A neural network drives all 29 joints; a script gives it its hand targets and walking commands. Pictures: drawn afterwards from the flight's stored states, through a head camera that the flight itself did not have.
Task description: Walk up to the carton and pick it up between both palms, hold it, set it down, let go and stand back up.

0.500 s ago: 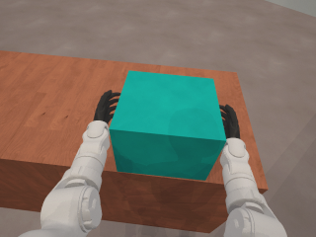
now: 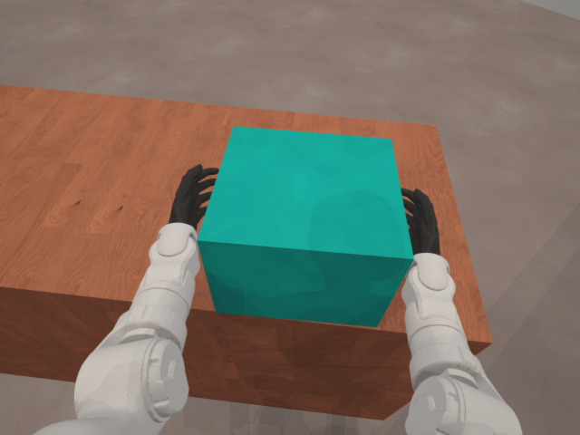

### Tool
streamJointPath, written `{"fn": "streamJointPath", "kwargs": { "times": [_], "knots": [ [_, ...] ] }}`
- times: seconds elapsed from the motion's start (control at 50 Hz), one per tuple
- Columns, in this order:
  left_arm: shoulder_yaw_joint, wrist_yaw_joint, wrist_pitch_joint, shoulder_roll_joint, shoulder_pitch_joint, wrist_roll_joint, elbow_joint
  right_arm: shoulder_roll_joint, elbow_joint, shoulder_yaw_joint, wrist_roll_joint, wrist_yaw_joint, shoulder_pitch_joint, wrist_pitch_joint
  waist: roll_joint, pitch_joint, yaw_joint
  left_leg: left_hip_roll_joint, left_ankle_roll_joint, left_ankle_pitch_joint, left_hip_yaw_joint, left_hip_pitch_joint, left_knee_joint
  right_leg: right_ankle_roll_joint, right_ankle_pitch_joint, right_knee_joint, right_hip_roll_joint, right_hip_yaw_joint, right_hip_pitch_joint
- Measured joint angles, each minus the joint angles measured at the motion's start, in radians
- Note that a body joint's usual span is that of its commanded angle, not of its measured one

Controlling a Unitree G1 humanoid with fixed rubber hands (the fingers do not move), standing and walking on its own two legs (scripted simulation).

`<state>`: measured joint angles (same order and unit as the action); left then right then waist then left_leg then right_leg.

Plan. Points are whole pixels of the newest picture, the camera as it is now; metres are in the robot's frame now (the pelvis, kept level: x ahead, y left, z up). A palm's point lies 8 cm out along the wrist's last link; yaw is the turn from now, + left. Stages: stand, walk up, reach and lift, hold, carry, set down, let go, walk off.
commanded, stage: set down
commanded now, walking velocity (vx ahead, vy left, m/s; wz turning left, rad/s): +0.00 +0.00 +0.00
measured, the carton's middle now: (304, 225) +0.43 -0.02 +0.03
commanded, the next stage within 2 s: none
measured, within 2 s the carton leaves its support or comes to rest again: neither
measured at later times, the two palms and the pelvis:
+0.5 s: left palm (186, 222) +0.41 +0.16 +0.06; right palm (422, 249) +0.37 -0.19 +0.05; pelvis +0.00 +0.00 +0.00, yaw -1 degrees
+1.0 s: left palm (168, 211) +0.44 +0.19 +0.05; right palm (454, 232) +0.40 -0.25 +0.05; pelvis -0.01 -0.01 -0.03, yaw -3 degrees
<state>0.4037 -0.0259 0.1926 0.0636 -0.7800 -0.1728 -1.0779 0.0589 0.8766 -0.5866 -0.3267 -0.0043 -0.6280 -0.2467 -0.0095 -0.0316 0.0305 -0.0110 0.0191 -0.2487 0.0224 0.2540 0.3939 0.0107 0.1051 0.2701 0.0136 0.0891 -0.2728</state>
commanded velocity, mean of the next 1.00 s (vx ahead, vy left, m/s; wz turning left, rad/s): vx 0.00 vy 0.00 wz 0.00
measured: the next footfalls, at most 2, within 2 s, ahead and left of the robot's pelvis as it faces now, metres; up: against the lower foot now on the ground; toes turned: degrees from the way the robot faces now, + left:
none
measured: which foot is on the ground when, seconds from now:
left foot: down 0.00-1.00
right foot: down 0.00-1.00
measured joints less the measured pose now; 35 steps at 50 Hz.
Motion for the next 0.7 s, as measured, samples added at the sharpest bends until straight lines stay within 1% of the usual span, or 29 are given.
{"fn": "streamJointPath", "kwargs": {
  "times": [0.14,0.36,0.44,0.5,0.54,0.56,0.6,0.64,0.68,0.7],
  "knots": [
    [0.033,-0.013,0.002,-0.01,-0.003,-0.037,0.015,0.012,-0.012,-0.026,-0.02,0.007,0.001,-0.013,0.005,0.016,-0.006,0.0,0.001,0.001,-0.003,-0.011,-0.005,0.0,0.003,0.005,0.001,-0.003,0.005],
    [0.057,-0.03,0.011,-0.022,0.009,-0.056,0.047,0.02,-0.019,-0.036,-0.033,0.008,0.007,-0.04,0.015,0.041,-0.011,0.0,-0.001,0.004,-0.006,-0.03,-0.015,-0.001,0.004,0.004,0.001,-0.006,0.019],
    [0.06,-0.032,0.016,-0.022,0.012,-0.066,0.052,0.017,-0.013,-0.029,-0.028,0.009,0.008,-0.048,0.018,0.041,-0.015,0.0,0.0,0.004,-0.011,-0.029,-0.015,-0.001,0.006,0.011,0.0,-0.01,0.013],
    [0.045,-0.023,0.008,-0.008,0.009,-0.071,0.034,-0.002,0.023,-0.008,-0.016,0.006,0.0,-0.044,0.017,0.038,-0.017,0.003,-0.001,0.0,-0.018,-0.025,-0.01,-0.001,0.007,0.016,-0.002,-0.017,0.006],
    [-0.001,-0.003,-0.001,0.012,0.004,-0.039,0.009,-0.036,0.081,0.042,0.024,-0.002,-0.011,-0.04,0.016,0.025,-0.019,0.005,-0.003,-0.003,-0.023,-0.008,-0.001,-0.001,0.007,0.023,-0.004,-0.021,-0.012],
    [-0.044,0.011,-0.003,0.029,-0.002,-0.005,-0.013,-0.059,0.121,0.083,0.062,-0.011,-0.019,-0.035,0.015,0.013,-0.02,0.007,-0.003,-0.006,-0.025,0.009,0.008,-0.002,0.008,0.029,-0.006,-0.024,-0.029],
    [-0.147,0.041,-0.001,0.069,-0.026,0.091,-0.08,-0.108,0.205,0.188,0.165,-0.032,-0.045,-0.018,0.01,-0.018,-0.02,0.012,-0.004,-0.017,-0.03,0.062,0.04,-0.003,0.012,0.051,-0.01,-0.028,-0.079],
    [-0.247,0.065,0.017,0.102,-0.059,0.2,-0.153,-0.144,0.263,0.291,0.264,-0.049,-0.07,0.002,0.004,-0.06,-0.02,0.017,-0.005,-0.033,-0.032,0.135,0.082,-0.005,0.021,0.084,-0.014,-0.029,-0.149],
    [-0.326,0.081,0.048,0.124,-0.088,0.286,-0.204,-0.166,0.283,0.373,0.348,-0.065,-0.086,0.008,-0.005,-0.11,-0.019,0.022,-0.007,-0.05,-0.031,0.213,0.13,-0.005,0.033,0.123,-0.018,-0.028,-0.224],
    [-0.355,0.084,0.067,0.134,-0.1,0.316,-0.225,-0.176,0.288,0.408,0.383,-0.071,-0.094,0.003,-0.011,-0.131,-0.017,0.025,-0.01,-0.059,-0.029,0.248,0.154,-0.006,0.04,0.143,-0.019,-0.027,-0.257]
  ]
}}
